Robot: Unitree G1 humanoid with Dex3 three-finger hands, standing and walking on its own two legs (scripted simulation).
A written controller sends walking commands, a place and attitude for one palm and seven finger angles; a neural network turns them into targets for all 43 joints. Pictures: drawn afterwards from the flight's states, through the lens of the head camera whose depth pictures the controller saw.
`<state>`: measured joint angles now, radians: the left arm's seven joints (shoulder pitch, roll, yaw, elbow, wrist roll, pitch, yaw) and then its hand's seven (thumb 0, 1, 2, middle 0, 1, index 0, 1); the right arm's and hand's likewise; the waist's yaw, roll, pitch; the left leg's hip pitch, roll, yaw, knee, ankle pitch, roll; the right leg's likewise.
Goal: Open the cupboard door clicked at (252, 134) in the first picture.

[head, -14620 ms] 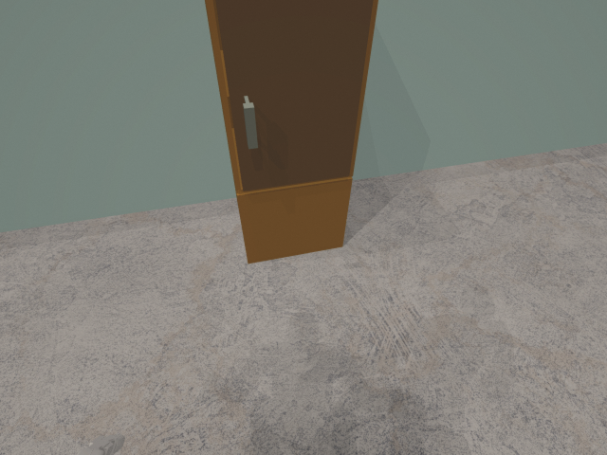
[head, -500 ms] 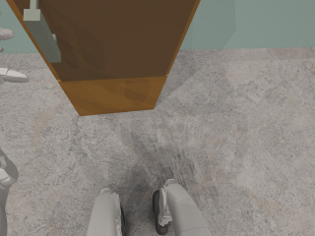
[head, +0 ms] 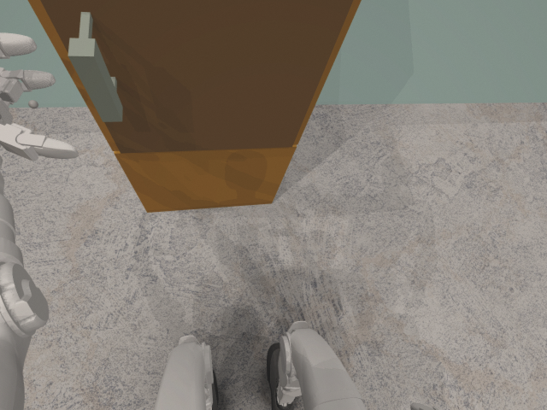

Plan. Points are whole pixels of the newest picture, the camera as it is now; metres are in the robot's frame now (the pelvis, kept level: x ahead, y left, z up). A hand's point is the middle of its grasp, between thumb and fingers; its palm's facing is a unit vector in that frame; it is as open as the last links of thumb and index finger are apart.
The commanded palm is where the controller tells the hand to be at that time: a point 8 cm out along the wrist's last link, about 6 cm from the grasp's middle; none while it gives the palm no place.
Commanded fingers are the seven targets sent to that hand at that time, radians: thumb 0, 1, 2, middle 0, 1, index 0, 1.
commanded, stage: move the hooked fingers beside the handle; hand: left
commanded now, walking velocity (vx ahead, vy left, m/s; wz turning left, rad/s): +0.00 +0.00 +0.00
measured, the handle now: (100, 70) +0.57 +0.20 +0.04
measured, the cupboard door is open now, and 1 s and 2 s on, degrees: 0 0 0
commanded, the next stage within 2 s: slide the fingers in behind the handle in 0.02 s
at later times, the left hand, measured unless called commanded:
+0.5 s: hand (59, 98) +0.52 +0.24 +0.04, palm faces +0.05 -1.00 -0.01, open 14.0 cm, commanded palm +0.50 +0.27 +0.04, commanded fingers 0.00 -0.50 0.30 -0.30 -1.20 -0.30 -1.20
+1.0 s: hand (90, 96) +0.52 +0.21 +0.04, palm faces +0.05 -1.00 -0.03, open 14.0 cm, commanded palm +0.50 +0.24 +0.04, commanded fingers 0.00 -0.50 0.30 -0.30 -1.20 -0.30 -1.20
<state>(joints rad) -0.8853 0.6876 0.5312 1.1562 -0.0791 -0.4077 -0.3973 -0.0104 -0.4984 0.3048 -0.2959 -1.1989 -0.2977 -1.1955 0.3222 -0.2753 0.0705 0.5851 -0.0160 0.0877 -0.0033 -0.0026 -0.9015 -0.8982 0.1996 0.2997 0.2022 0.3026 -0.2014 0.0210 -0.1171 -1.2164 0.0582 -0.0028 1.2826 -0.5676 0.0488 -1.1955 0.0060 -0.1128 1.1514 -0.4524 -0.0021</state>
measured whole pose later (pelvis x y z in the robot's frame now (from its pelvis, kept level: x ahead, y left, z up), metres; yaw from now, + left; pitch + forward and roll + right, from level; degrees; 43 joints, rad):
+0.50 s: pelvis +0.00 -0.01 +0.00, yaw +0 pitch +29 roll -5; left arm -0.92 0.68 0.52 1.16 -0.08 -0.39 -0.36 -0.01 -0.50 0.30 -0.30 -1.20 -0.30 -1.20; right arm 0.34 -0.28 0.07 0.60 -0.02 0.08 0.00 0.00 -0.90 -0.90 0.20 0.30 0.20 0.30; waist -0.22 0.02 -0.11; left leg -1.24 0.06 0.00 1.29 -0.56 0.04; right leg -1.23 0.01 -0.11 1.17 -0.45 -0.01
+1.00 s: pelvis +0.00 -0.01 +0.00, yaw +0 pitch +29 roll -5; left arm -0.90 0.55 0.44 1.12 -0.07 -0.45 -0.26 -0.01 -0.50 0.30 -0.29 -1.20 -0.30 -1.20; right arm 0.34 -0.26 0.05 0.62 -0.03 0.09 0.02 0.00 -0.90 -0.90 0.20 0.30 0.20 0.30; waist -0.20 0.03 -0.13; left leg -1.21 0.05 0.00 1.27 -0.57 0.04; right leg -1.20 0.00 -0.10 1.16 -0.46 -0.01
